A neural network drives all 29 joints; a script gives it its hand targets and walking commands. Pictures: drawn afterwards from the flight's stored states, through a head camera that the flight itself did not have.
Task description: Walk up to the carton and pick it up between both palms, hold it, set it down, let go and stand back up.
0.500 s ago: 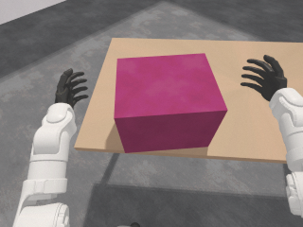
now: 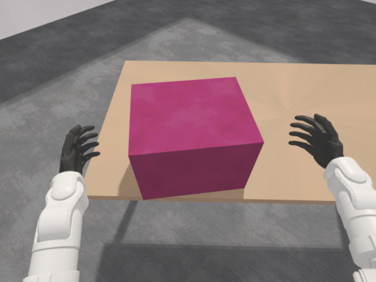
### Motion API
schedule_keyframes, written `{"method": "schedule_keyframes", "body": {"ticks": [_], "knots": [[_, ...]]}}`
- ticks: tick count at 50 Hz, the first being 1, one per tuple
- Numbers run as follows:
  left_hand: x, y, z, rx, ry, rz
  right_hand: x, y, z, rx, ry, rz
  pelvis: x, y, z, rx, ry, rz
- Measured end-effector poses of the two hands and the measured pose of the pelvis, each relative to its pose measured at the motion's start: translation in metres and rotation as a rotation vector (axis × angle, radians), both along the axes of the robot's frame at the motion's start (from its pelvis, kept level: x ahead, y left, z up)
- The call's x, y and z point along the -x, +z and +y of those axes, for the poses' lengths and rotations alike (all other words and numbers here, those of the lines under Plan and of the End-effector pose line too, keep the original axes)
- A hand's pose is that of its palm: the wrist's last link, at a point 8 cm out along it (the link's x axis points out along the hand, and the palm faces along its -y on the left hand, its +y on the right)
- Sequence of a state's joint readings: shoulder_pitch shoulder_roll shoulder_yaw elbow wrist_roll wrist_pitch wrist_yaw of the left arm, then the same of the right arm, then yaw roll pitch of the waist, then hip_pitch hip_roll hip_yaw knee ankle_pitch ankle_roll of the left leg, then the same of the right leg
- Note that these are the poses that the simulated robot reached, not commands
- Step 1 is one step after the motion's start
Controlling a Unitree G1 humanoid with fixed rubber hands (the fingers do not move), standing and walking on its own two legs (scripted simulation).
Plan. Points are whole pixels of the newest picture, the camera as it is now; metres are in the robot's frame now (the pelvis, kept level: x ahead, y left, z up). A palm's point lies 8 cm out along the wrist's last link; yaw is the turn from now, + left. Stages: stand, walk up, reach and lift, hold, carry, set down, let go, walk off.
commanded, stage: set down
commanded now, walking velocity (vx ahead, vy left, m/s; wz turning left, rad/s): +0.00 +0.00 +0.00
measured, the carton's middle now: (189, 138) +0.45 +0.05 +0.01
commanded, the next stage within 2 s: none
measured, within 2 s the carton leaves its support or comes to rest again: neither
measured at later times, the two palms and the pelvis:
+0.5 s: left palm (83, 191) +0.24 +0.24 +0.06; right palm (342, 194) +0.30 -0.27 +0.06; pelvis +0.01 +0.00 +0.00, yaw -1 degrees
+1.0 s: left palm (89, 222) +0.20 +0.22 +0.02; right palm (351, 242) +0.22 -0.28 +0.02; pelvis +0.00 +0.00 +0.00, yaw -2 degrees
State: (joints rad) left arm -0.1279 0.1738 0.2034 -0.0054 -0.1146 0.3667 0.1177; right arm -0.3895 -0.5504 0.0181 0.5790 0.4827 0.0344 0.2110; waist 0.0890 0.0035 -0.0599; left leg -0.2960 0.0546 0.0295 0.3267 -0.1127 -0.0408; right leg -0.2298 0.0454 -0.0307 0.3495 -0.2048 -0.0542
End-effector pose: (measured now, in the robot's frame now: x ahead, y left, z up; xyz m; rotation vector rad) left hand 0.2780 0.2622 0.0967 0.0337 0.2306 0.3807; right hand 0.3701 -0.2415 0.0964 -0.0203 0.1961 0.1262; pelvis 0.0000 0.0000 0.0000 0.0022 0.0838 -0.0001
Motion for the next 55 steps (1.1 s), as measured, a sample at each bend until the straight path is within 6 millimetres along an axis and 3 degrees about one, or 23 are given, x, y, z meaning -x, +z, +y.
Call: {"method": "schedule_keyframes", "body": {"ticks": [7,15,25,35,49,55], "knots": [[0.012,-0.007,-0.004,-0.011,-0.013,0.01,0.018,-0.017,-0.007,0.008,-0.02,0.021,-0.003,0.001,0.003,0.001,0.001,-0.02],[0.025,-0.023,-0.014,-0.006,-0.026,0.025,0.048,-0.023,-0.023,0.037,-0.038,0.02,-0.006,0.002,0.003,0.0,-0.011,-0.033],[0.033,-0.035,-0.022,-0.005,-0.028,0.022,0.074,-0.037,-0.026,0.026,-0.039,0.037,-0.006,0.001,0.002,-0.004,-0.017,-0.039],[0.06,-0.05,-0.023,-0.023,-0.014,0.032,0.114,-0.054,-0.031,0.032,-0.051,0.057,-0.006,0.001,0.002,-0.005,-0.022,-0.062],[0.077,-0.073,-0.038,-0.004,-0.029,0.047,0.15,-0.073,-0.038,0.047,-0.062,0.092,-0.001,-0.001,0.004,-0.01,-0.029,-0.063],[0.089,-0.086,-0.036,-0.005,-0.02,0.069,0.169,-0.081,-0.041,0.066,-0.067,0.12,-0.003,-0.002,0.004,-0.011,-0.032,-0.073]]}}
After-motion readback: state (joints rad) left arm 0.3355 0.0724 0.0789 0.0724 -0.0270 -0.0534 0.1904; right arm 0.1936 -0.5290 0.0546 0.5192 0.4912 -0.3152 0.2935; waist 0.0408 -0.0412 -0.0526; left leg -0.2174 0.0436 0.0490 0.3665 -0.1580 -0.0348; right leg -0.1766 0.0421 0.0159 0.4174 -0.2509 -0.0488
